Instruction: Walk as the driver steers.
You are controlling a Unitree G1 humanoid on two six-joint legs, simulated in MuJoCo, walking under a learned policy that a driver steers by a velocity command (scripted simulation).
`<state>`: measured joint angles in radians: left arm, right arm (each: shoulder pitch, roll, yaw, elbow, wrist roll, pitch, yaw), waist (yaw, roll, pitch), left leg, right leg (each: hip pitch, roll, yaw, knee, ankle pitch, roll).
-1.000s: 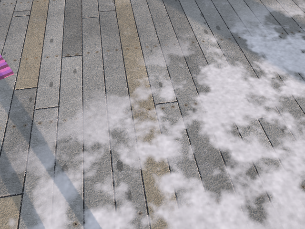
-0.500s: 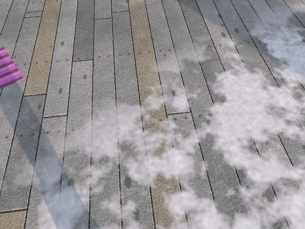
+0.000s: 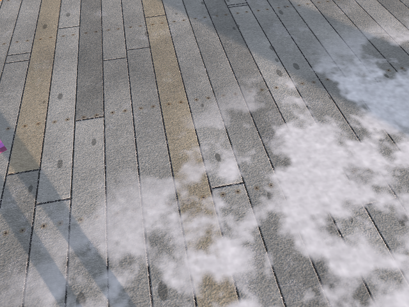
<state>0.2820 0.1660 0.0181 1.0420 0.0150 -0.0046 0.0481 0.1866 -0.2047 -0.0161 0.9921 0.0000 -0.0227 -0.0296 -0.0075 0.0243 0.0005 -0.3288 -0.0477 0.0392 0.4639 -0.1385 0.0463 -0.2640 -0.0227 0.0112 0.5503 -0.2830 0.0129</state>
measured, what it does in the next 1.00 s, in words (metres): walks ahead: left foot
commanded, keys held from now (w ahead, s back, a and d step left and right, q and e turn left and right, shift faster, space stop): shift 0.34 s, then w+shift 0.66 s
